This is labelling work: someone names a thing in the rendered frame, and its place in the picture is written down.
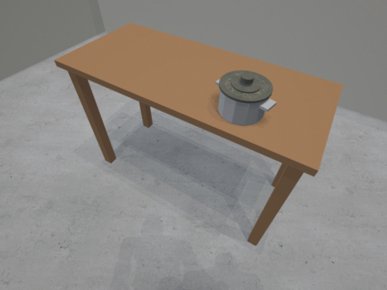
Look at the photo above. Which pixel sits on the table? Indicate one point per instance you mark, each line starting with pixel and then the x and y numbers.
pixel 177 76

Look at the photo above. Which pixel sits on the lid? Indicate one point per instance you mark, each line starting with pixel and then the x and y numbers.
pixel 231 86

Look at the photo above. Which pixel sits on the pot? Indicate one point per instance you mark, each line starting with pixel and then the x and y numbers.
pixel 242 114

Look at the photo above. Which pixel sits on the knob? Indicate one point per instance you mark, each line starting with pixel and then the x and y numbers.
pixel 247 78

